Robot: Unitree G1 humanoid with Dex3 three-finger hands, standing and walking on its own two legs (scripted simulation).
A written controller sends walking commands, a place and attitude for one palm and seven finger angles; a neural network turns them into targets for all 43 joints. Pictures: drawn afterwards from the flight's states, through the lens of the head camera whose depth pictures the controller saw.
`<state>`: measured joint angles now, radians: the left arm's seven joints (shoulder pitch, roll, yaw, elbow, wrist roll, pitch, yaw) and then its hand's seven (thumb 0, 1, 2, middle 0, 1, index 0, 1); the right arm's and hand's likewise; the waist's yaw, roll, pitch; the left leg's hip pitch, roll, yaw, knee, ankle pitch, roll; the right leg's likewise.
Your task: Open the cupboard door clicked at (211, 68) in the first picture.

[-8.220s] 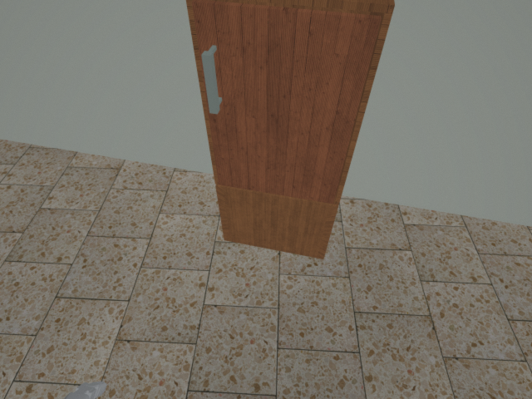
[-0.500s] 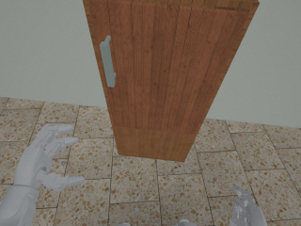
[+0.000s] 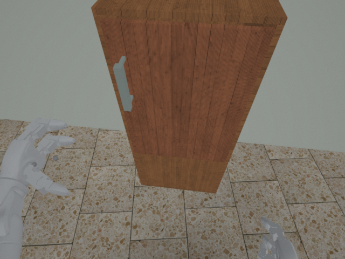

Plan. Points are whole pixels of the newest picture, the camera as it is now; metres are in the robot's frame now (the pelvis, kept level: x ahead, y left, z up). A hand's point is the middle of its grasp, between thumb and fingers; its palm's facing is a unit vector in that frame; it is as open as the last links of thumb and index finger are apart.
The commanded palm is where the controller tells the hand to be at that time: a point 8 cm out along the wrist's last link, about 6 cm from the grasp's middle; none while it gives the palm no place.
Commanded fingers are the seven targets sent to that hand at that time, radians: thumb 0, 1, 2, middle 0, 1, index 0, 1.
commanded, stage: raise the hand with hooked fingers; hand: left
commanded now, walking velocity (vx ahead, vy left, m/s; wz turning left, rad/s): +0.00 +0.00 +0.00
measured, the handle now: (125, 84) +0.56 +0.18 +0.08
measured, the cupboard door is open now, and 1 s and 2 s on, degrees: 0 0 0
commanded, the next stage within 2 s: move the hooked fingers beside the handle in 0.52 s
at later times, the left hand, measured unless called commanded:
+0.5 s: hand (61, 157) +0.29 +0.26 +0.10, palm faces +0.00 -1.00 -0.04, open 14.0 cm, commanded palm +0.26 +0.31 +0.10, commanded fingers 0.00 -0.50 0.30 -0.30 -1.20 -0.30 -1.20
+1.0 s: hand (74, 137) +0.34 +0.25 +0.10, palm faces -0.03 -1.00 -0.03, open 14.0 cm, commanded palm +0.31 +0.30 +0.10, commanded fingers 0.00 -0.50 0.30 -0.30 -1.20 -0.30 -1.20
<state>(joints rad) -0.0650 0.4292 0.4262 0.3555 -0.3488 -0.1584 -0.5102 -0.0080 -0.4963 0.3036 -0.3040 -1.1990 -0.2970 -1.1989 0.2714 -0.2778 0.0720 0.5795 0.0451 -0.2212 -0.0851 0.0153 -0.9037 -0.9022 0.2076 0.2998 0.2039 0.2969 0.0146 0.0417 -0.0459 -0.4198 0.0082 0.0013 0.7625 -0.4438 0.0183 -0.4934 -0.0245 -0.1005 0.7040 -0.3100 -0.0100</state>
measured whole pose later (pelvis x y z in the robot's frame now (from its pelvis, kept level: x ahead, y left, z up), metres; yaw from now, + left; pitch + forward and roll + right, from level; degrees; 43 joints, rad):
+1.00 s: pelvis -0.01 -0.01 +0.00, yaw -1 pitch +6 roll +0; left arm -0.35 0.47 0.43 0.67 -0.29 -0.21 -0.52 -0.01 -0.50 0.30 -0.30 -1.20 -0.30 -1.20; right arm 0.30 -0.29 0.07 0.59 0.04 -0.19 -0.09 0.01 -0.90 -0.90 0.21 0.30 0.20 0.30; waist -0.02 0.02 -0.04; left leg -0.44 0.01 0.02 0.74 -0.41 0.01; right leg -0.53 -0.02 -0.08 0.70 -0.28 -0.02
